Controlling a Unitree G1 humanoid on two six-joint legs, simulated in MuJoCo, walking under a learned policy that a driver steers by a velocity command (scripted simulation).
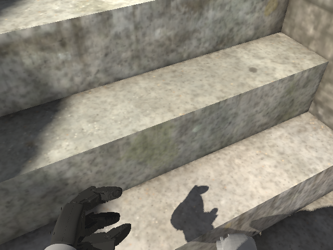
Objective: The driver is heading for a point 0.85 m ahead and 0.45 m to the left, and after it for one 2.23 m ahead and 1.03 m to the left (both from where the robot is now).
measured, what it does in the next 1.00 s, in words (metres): climbs, turning left: right foot 0.22 m higher, then left foot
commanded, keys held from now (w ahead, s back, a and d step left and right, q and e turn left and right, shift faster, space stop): w+q+shift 1.00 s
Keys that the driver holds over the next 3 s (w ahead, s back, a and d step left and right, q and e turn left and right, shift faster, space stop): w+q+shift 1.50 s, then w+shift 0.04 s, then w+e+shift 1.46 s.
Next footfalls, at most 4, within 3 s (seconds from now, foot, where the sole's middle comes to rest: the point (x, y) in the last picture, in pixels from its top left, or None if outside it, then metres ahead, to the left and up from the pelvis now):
0.10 right None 0.24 -0.24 -0.53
0.48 left None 0.24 -0.09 -0.53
0.78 right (224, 170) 0.60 -0.20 -0.28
1.34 left None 0.23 -0.05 -0.53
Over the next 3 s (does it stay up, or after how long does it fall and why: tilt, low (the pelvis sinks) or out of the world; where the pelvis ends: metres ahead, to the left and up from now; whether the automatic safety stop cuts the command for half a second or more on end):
stays up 0.18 0.12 0.26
